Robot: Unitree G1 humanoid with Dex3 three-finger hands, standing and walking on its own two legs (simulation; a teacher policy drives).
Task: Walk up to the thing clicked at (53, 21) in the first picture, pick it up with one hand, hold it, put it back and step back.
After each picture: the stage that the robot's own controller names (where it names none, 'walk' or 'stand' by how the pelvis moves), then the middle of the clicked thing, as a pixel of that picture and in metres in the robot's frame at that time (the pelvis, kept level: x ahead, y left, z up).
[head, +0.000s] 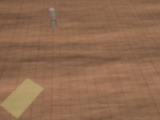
stand; (53, 18) +1.67 +0.36 -0.66
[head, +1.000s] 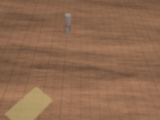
walk; (67, 24) +1.55 +0.14 -0.64
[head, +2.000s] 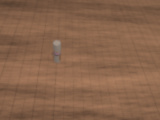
walk; (57, 52) +1.03 +0.17 -0.65
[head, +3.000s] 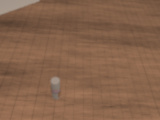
walk; (55, 88) +0.67 +0.17 -0.65
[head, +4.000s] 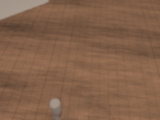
stand; (56, 109) +0.45 +0.17 -0.62
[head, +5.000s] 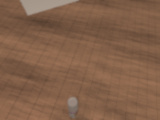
stand; (73, 108) +0.46 +0.08 -0.65
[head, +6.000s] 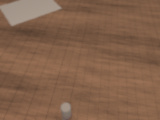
stand; (66, 113) +0.46 +0.11 -0.65
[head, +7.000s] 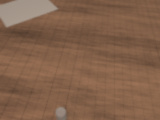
stand; (61, 118) +0.42 +0.14 -0.65
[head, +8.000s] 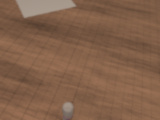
stand; (67, 113) +0.44 +0.08 -0.62
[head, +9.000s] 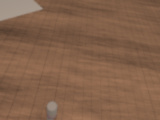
walk; (51, 113) +0.48 +0.13 -0.64
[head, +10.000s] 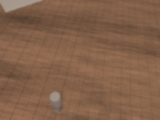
stand; (56, 103) +0.47 +0.19 -0.61
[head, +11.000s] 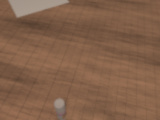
stand; (60, 110) +0.45 +0.16 -0.63
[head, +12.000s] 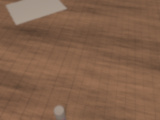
stand; (60, 116) +0.44 +0.17 -0.66
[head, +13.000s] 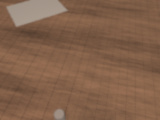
stand; out of the picture +0.42 +0.16 -0.66
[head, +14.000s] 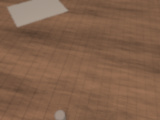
stand; out of the picture +0.41 +0.16 -0.66
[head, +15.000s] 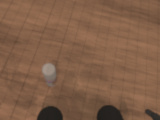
go down; (50, 76) +0.46 +0.15 -0.46
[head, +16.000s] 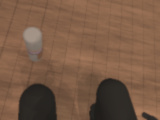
go down; (34, 46) +0.51 +0.17 -0.29
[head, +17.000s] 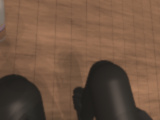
close in; out of the picture +0.50 +0.20 -0.19
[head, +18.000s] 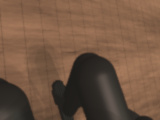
close; out of the picture +0.49 +0.23 -0.17
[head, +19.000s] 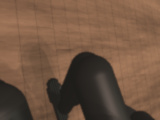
lift; out of the picture +0.48 +0.23 -0.18
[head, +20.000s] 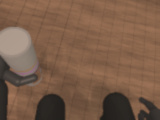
lift; (25, 63) +0.36 +0.18 +0.01
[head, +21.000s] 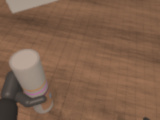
hold; (35, 86) +0.30 +0.16 +0.05
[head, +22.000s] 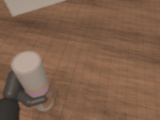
hold; (37, 86) +0.30 +0.16 +0.05
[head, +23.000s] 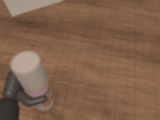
hold; (36, 85) +0.30 +0.16 +0.05
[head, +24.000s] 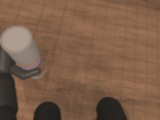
crouch; (28, 58) +0.39 +0.16 -0.02
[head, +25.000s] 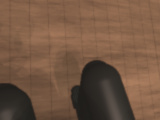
lower; out of the picture +0.52 +0.20 -0.09
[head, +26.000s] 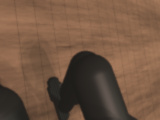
lower; out of the picture +0.48 +0.24 -0.18
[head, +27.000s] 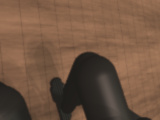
lower; out of the picture +0.48 +0.24 -0.18
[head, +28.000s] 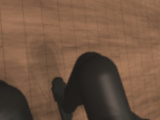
lower; out of the picture +0.48 +0.23 -0.18
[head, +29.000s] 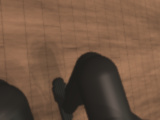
lower; out of the picture +0.47 +0.23 -0.18
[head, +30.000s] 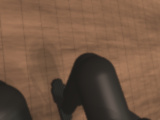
open; out of the picture +0.47 +0.23 -0.19
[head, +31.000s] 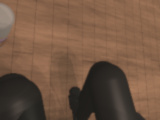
stand; out of the picture +0.46 +0.20 -0.20
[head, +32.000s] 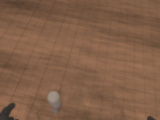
stand; (55, 103) +0.42 +0.15 -0.55
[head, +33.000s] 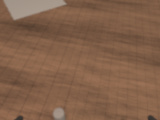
stand; (60, 119) +0.41 +0.14 -0.60
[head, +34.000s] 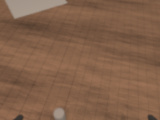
stand; (60, 119) +0.40 +0.14 -0.60
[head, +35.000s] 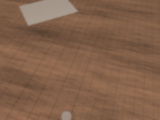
stand; out of the picture +0.41 +0.13 -0.65
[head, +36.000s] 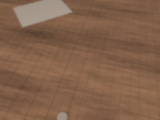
stand; out of the picture +0.41 +0.15 -0.66
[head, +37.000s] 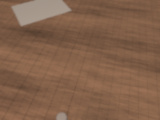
stand; out of the picture +0.40 +0.15 -0.66
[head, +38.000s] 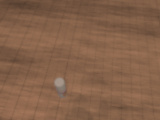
walk; (61, 88) +0.52 +0.17 -0.63
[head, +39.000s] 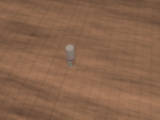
walk; (70, 56) +0.85 +0.13 -0.63
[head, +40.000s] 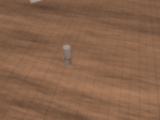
walk; (67, 56) +1.06 +0.16 -0.63
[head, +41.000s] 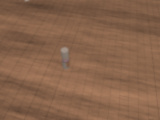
stand; (65, 58) +0.99 +0.16 -0.66
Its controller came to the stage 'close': yes
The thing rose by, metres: 0.70
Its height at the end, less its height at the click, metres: +0.00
